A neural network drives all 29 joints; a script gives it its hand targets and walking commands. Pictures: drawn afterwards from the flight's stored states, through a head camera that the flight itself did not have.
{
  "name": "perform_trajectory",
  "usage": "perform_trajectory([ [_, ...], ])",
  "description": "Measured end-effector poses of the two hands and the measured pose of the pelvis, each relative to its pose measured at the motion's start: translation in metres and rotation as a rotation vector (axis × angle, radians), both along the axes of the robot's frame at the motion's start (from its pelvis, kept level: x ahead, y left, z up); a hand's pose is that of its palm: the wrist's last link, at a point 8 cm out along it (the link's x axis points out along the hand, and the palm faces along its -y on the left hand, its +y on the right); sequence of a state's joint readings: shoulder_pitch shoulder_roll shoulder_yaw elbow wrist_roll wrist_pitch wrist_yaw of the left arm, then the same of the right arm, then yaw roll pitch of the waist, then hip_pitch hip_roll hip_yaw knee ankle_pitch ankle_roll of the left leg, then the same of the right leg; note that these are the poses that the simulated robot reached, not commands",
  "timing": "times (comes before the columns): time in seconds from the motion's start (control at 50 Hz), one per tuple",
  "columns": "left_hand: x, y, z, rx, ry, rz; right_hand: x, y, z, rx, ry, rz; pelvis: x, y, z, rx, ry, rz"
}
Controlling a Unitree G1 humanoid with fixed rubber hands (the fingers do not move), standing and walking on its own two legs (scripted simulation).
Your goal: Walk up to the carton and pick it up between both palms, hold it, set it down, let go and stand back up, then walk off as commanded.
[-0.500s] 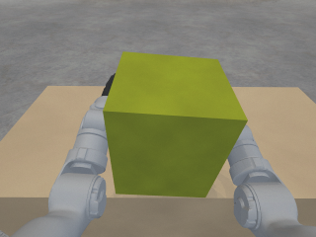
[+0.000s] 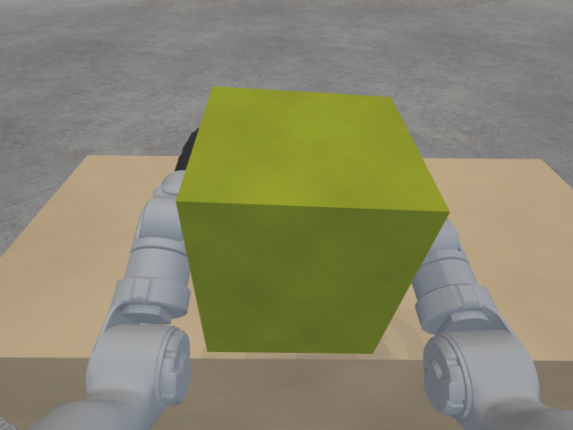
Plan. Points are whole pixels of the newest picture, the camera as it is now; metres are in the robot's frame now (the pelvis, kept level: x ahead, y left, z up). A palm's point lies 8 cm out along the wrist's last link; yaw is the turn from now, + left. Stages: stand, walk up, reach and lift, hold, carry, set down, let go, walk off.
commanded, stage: reach and lift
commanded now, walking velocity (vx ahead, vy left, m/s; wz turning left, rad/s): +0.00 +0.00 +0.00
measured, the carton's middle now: (296, 227) +0.31 +0.01 +0.19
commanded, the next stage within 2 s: hold in 0.28 s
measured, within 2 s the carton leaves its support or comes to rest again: neither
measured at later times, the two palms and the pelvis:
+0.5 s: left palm (181, 172) +0.38 +0.16 +0.23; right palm (398, 186) +0.38 -0.13 +0.20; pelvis +0.00 +0.00 +0.00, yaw +0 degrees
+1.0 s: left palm (180, 172) +0.38 +0.16 +0.23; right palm (399, 188) +0.37 -0.13 +0.20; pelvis -0.01 +0.00 +0.00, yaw +0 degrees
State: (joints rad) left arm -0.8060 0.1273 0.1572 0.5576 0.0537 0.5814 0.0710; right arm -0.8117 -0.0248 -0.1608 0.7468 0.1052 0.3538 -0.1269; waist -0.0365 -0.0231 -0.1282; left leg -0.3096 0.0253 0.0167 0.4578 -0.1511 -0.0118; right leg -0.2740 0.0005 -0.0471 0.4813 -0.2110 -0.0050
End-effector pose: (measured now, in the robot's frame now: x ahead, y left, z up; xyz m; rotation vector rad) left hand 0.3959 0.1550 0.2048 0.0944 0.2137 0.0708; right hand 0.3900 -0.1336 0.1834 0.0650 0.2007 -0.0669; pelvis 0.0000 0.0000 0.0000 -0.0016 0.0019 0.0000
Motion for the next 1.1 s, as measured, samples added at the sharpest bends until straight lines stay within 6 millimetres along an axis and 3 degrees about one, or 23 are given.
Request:
perform_trajectory([
  [0.52, -0.017, 0.004, 0.023, 0.005, -0.026, 0.016, -0.012, 0.004, 0.021, 0.014, -0.020, 0.011, -0.004, 0.002, 0.000, -0.002, -0.031, 0.001],
  [1.1, -0.020, 0.004, 0.025, 0.006, -0.016, 0.017, -0.015, 0.004, 0.020, 0.013, -0.003, 0.013, -0.006, 0.002, 0.000, -0.002, -0.034, 0.001],
])
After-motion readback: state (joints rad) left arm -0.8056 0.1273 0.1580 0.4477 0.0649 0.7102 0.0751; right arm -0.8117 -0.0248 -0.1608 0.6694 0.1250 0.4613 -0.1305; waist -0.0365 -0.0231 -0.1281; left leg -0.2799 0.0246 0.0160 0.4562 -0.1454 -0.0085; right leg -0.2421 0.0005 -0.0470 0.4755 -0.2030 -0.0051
